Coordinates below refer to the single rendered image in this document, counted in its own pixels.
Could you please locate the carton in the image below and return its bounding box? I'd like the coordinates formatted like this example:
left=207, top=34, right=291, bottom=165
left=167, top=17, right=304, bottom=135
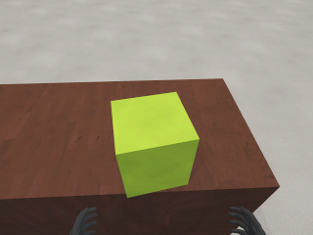
left=111, top=92, right=200, bottom=198

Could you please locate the robot right hand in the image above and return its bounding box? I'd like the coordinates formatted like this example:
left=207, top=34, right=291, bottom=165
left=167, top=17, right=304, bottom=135
left=228, top=207, right=266, bottom=235

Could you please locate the pedestal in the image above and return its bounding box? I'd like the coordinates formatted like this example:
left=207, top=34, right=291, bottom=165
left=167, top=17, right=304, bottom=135
left=0, top=78, right=280, bottom=235

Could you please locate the robot left hand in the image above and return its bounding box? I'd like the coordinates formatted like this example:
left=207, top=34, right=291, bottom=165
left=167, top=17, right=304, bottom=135
left=69, top=207, right=98, bottom=235

